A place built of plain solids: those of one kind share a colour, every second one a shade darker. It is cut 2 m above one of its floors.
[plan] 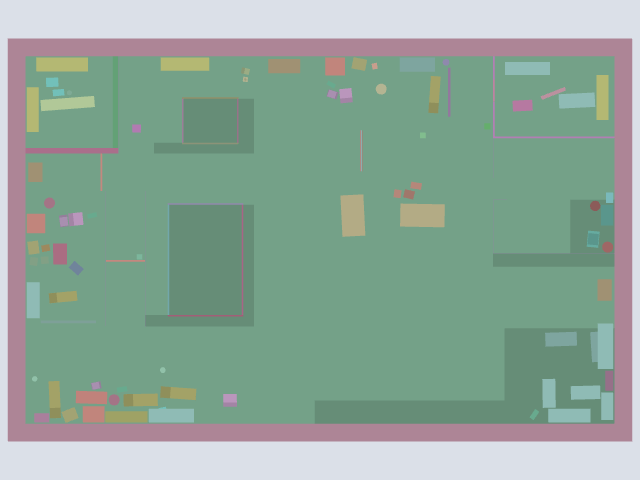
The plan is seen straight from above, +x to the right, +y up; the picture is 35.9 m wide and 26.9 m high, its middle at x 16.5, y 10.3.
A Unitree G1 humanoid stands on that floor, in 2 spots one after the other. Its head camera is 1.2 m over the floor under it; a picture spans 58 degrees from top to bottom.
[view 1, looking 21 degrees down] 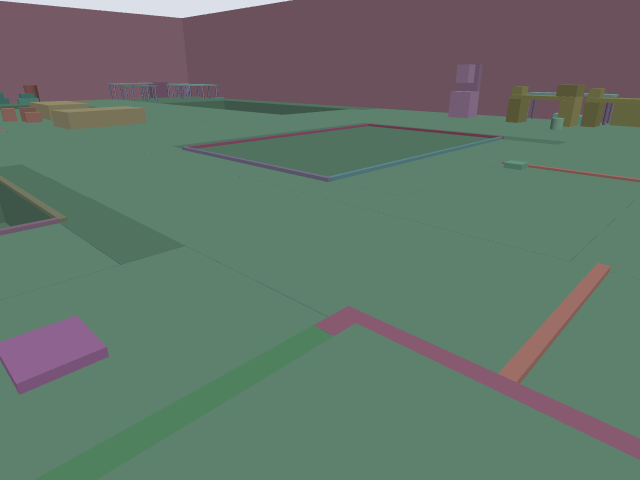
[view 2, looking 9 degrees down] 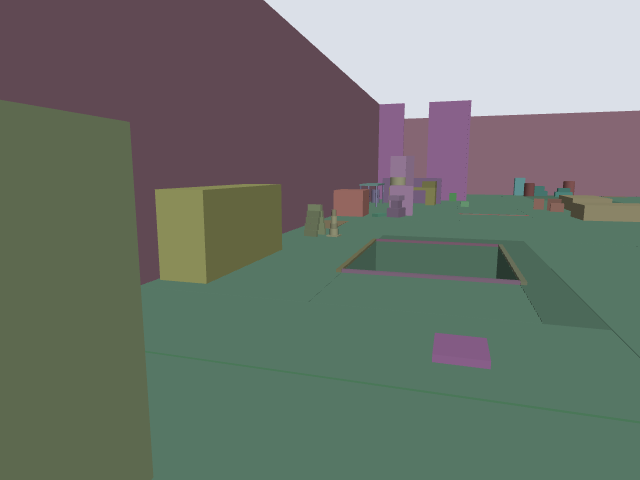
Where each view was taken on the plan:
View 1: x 3.68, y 16.98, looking -46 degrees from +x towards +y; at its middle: floor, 4.19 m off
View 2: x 2.60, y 16.67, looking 17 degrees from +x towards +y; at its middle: floor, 9.59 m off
